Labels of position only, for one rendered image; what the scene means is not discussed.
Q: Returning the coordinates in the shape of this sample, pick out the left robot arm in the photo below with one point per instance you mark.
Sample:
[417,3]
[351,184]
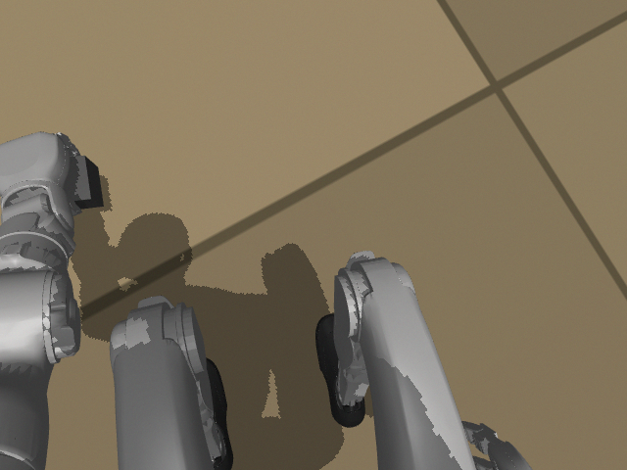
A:
[39,318]

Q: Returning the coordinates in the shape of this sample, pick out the left robot foot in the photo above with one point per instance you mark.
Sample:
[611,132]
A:
[225,461]

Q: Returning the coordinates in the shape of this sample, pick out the left robot hand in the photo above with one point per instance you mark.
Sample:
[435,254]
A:
[37,156]

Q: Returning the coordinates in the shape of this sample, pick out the right robot foot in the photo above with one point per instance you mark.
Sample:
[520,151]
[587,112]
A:
[345,415]

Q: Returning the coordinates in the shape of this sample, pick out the cube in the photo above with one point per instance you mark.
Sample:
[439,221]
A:
[83,183]

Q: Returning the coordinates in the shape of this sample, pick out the right robot hand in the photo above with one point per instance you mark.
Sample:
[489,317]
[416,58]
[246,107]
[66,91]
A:
[503,455]

